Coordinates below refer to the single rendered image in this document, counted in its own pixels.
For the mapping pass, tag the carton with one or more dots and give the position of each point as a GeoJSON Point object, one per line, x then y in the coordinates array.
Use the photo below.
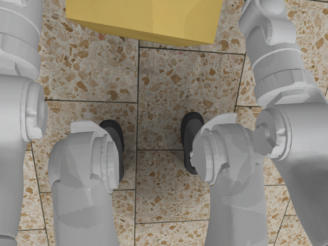
{"type": "Point", "coordinates": [171, 22]}

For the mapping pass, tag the robot right upper arm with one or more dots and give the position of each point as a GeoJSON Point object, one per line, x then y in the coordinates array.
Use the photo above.
{"type": "Point", "coordinates": [295, 138]}

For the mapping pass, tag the robot right shin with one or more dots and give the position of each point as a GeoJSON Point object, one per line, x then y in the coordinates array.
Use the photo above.
{"type": "Point", "coordinates": [223, 118]}

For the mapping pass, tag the robot right forearm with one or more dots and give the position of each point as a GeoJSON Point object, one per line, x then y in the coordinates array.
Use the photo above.
{"type": "Point", "coordinates": [275, 57]}

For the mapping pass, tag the robot left forearm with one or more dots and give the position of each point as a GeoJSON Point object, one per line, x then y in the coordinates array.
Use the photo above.
{"type": "Point", "coordinates": [20, 31]}

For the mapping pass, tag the right robot foot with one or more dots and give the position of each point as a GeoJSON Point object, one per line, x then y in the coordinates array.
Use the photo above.
{"type": "Point", "coordinates": [190, 125]}

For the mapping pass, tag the robot left upper arm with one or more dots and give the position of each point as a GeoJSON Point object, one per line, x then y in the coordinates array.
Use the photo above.
{"type": "Point", "coordinates": [23, 117]}

